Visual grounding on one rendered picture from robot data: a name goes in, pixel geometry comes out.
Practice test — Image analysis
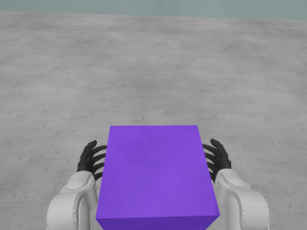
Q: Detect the carton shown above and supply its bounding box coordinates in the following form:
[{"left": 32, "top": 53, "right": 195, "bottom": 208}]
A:
[{"left": 95, "top": 125, "right": 221, "bottom": 230}]

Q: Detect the right robot hand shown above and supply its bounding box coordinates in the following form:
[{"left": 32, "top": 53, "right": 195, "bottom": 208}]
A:
[{"left": 202, "top": 138, "right": 231, "bottom": 183}]

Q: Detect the robot left forearm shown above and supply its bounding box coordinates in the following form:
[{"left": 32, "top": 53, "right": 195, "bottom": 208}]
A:
[{"left": 46, "top": 171, "right": 98, "bottom": 230}]

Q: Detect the left robot hand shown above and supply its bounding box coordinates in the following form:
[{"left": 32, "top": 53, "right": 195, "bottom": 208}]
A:
[{"left": 77, "top": 140, "right": 107, "bottom": 181}]

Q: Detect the robot right forearm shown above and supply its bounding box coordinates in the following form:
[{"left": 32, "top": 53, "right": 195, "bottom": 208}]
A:
[{"left": 214, "top": 169, "right": 270, "bottom": 230}]

